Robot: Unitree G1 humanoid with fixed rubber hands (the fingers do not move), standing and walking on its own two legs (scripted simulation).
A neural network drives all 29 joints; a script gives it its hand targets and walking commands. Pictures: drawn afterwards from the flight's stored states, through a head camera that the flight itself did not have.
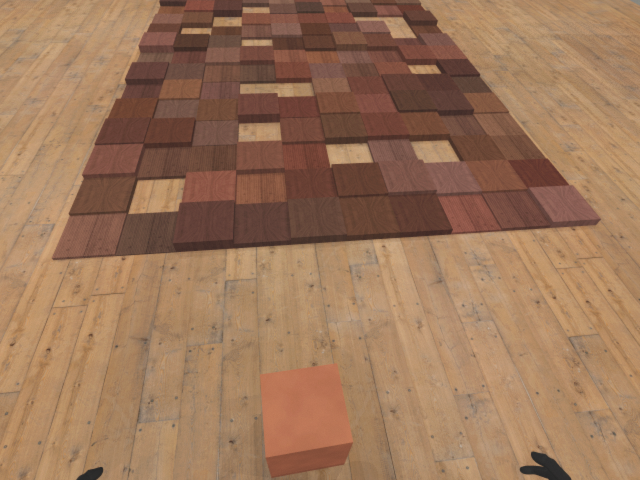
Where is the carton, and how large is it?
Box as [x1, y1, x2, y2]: [260, 363, 352, 477]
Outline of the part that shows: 336,363 260,374 265,457 271,477 344,463 352,443 352,439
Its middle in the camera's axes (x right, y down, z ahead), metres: -0.05 +0.49 +1.06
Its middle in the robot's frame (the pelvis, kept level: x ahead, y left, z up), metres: +0.38 +0.02 -0.66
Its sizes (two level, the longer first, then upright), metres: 0.210 0.200 0.250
